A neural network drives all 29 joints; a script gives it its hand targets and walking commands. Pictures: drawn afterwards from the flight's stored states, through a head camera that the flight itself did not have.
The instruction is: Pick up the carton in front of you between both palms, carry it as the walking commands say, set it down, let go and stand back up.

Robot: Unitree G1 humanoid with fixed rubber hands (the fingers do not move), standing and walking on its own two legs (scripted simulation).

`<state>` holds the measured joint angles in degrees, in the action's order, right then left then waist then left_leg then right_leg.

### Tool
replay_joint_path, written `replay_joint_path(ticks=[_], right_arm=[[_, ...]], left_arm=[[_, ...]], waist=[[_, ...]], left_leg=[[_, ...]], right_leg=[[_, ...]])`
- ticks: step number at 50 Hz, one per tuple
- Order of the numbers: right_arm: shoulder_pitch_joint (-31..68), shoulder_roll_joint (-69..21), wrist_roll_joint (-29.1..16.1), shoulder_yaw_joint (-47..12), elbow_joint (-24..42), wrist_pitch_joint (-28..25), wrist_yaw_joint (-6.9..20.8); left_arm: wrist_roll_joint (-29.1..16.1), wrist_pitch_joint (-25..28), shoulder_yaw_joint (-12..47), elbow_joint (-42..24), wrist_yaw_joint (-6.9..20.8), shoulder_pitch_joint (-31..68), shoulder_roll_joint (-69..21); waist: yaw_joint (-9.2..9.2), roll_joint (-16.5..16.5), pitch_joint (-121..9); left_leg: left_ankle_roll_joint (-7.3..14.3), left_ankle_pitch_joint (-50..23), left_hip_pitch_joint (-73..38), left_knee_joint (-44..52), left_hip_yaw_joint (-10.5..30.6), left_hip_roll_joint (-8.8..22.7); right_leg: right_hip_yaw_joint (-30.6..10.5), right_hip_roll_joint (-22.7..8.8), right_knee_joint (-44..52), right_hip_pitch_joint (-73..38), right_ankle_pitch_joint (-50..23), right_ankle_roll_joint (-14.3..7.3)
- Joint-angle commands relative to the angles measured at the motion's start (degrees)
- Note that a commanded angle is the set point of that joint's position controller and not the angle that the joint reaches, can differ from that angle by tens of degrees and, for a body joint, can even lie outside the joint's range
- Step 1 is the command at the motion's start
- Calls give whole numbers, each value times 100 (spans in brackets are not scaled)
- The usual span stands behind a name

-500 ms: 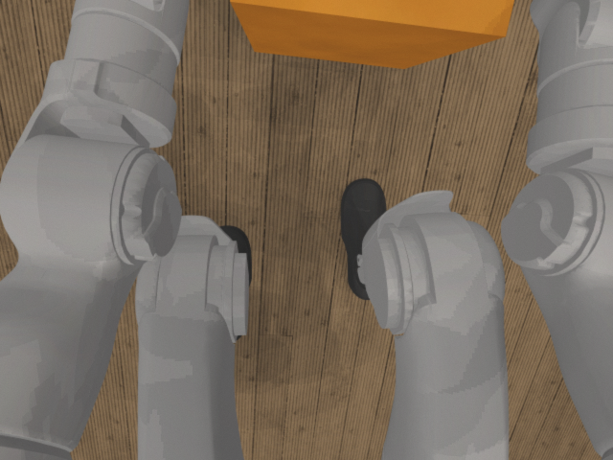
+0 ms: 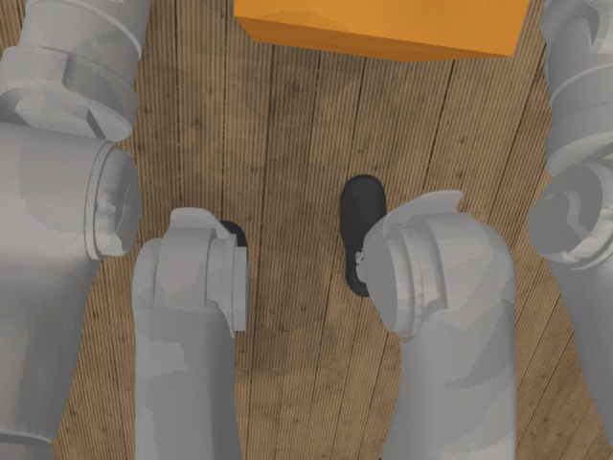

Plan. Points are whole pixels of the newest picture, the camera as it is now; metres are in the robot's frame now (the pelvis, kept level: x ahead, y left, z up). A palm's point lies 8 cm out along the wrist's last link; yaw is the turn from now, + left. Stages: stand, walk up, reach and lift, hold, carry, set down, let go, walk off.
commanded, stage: set down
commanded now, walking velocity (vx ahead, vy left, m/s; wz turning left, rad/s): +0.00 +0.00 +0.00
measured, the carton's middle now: out of the picture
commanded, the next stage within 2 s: let go in 1.12 s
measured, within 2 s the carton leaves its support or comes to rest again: neither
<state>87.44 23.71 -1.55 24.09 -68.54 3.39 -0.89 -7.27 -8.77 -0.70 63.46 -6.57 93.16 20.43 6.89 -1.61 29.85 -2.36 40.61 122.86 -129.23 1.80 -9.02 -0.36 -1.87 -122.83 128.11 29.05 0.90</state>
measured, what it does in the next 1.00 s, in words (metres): rises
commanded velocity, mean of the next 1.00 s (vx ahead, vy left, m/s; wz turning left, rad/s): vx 0.00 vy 0.00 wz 0.00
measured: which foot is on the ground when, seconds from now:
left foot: down 0.00-1.00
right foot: down 0.00-1.00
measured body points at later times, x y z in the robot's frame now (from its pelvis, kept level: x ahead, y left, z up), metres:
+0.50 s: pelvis +0.00 -0.01 +0.07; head +0.35 -0.06 +0.34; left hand +0.62 +0.06 -0.04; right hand +0.54 -0.31 -0.05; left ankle +0.08 +0.11 -0.34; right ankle +0.13 -0.13 -0.34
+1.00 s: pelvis +0.02 -0.01 +0.20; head +0.36 -0.05 +0.50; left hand +0.63 +0.07 +0.10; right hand +0.54 -0.32 +0.10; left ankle +0.08 +0.11 -0.34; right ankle +0.13 -0.13 -0.34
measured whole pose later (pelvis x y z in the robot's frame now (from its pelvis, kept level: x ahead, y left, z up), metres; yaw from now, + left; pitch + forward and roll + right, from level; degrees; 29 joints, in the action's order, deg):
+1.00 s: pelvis +0.02 -0.01 +0.20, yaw -1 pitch +48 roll +2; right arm 72.0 19.2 -2.6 21.6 -48.5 14.3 0.2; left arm -0.9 -16.0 -11.5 52.4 -4.2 78.3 18.3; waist 7.1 -2.6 -0.2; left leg -1.6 29.3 102.6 -83.8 2.2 -4.8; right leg -1.8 0.7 -80.0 108.0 19.8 0.0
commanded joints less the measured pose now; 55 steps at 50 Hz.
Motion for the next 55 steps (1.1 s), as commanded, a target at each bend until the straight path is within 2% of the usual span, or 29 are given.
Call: replay_joint_path(ticks=[1, 6, 12, 17, 21, 24, 28, 33, 38, 45, 55], right_arm=[[1569, 1196, -438, -295, 555, -241, -64], [1410, 1127, -684, -450, 693, -97, -36], [1482, 1194, -698, -554, 1684, 302, -197], [1256, 762, -549, -620, 1658, 645, -249], [1116, 498, -309, -499, 1642, 667, -203], [1006, 439, -166, -394, 1725, 685, -174], [833, 464, -81, -292, 1941, 758, -145], [560, 561, -121, -249, 2372, 897, -110], [273, 577, -209, -266, 2718, 1029, -45], [-73, 403, -184, -256, 2717, 1035, 71], [-376, 238, 135, -9, 2476, 844, 205]], left_arm=[[-432, 177, 418, -750, 3, 1883, 314], [-474, 110, 376, -1028, -3, 1789, 474], [-117, -223, -117, -1786, -175, 1778, 762], [138, -514, -599, -1211, -134, 1373, 680], [339, -472, -877, -851, 1, 1074, 540], [441, -439, -986, -833, 55, 1000, 522], [496, -464, -997, -1096, 84, 990, 529], [472, -580, -895, -1605, 91, 925, 521], [474, -699, -883, -1922, 105, 685, 500], [594, -670, -1068, -1832, 193, 240, 425], [790, -488, -1263, -1557, 340, -86, 223]], waist=[[872, -693, -7042], [823, -647, -7908], [606, -367, -9549], [369, -88, -8563], [304, 92, -8115], [310, 89, -8217], [366, -70, -8726], [439, -313, -9562], [418, -369, -9967], [308, -224, -9646], [314, -259, -9049]], left_leg=[[-176, -2426, -2085, 1190, -77, 484], [-119, -2210, -2070, 1278, -283, 444], [-36, -1759, -2277, 1742, -611, 247], [96, -1099, -1878, 2297, -643, 187], [127, -1011, -1567, 2672, -585, 194], [119, -1049, -1595, 2942, -570, 194], [76, -1236, -2004, 3275, -587, 181], [6, -1686, -2739, 3704, -624, 138], [-26, -2077, -3153, 4206, -625, 98], [-15, -2265, -3276, 5069, -536, 114], [-51, -2592, -4232, 6326, -356, 229]], right_leg=[[153, 94, 373, -4210, -3019, -83], [140, 96, 504, -4960, -3279, -110], [248, 244, 873, -6426, -3427, -80], [340, 302, 1509, -5623, -2373, 21], [360, 317, 1873, -5247, -2139, 107], [368, 345, 2146, -5277, -2162, 128], [394, 387, 2507, -5537, -2357, 121], [429, 452, 2948, -6114, -2906, 88], [391, 494, 3421, -6755, -3497, 74], [275, 475, 4185, -7392, -3858, 93], [263, 428, 5450, -7720, -3796, 91]])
